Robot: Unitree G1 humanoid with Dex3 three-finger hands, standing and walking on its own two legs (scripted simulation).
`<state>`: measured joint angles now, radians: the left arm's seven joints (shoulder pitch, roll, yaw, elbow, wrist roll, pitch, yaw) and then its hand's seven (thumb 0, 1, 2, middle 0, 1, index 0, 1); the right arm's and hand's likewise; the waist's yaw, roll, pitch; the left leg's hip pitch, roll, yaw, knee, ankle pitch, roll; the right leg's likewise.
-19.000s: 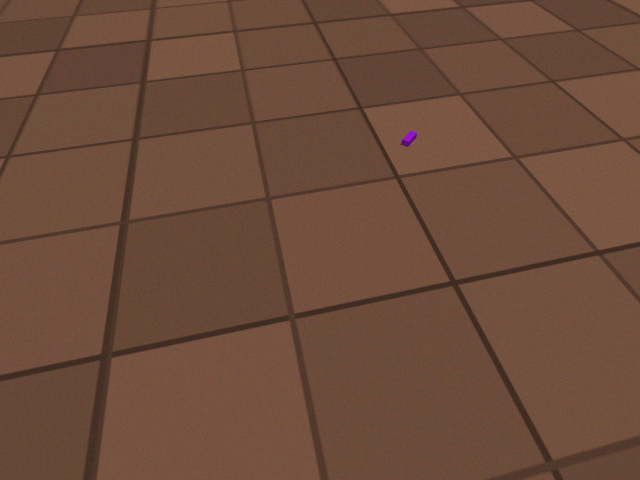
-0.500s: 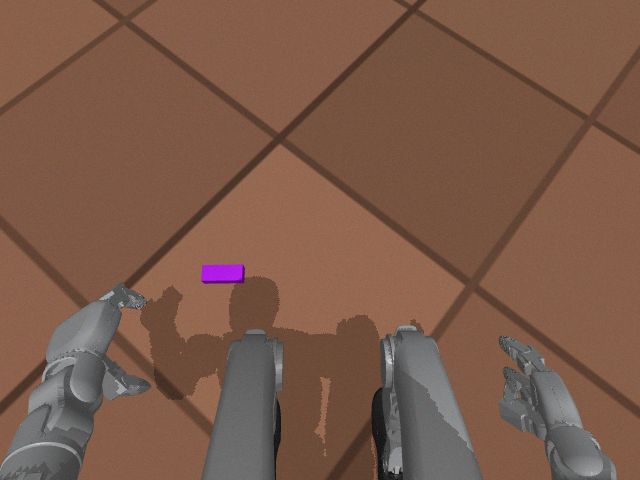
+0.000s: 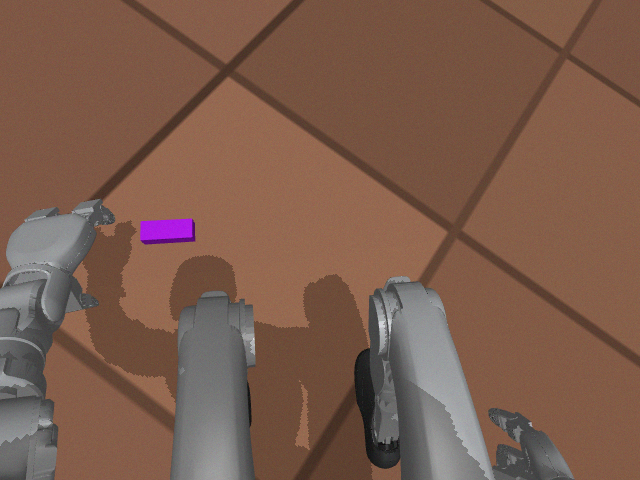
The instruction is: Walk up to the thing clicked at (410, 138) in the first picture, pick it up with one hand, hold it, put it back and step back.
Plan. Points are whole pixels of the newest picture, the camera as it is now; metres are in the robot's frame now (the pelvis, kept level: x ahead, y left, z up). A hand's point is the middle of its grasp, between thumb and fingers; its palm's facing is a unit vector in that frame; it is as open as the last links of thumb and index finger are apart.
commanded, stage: rise first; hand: left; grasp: from above
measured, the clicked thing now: (168, 231) +0.49 +0.26 -0.36
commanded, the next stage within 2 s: approach in 1.08 s
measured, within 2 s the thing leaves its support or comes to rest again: neither
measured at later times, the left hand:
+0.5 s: hand (101, 248) +0.41 +0.31 -0.21, palm faces -0.46 -0.04 -0.88, open 12.2 cm
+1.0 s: hand (115, 240) +0.43 +0.30 -0.23, palm faces -0.47 -0.06 -0.88, open 12.5 cm
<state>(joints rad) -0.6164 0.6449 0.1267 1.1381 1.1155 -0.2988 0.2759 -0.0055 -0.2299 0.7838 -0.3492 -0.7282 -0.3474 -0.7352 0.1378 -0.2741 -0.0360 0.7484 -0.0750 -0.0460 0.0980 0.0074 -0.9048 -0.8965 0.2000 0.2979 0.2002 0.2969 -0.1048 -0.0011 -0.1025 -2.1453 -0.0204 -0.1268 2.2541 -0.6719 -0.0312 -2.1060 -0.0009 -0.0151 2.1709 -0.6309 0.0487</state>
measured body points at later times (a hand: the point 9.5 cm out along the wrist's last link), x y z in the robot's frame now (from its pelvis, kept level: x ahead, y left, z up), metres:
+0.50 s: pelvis +0.01 +0.00 -0.04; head +0.23 +0.07 +0.34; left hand +0.43 +0.31 -0.16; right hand +0.09 -0.27 -0.16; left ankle +0.09 +0.13 -0.35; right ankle +0.11 -0.14 -0.34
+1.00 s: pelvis +0.02 +0.00 -0.05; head +0.25 +0.06 +0.32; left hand +0.45 +0.30 -0.18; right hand +0.08 -0.28 -0.17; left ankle +0.09 +0.13 -0.35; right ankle +0.11 -0.14 -0.34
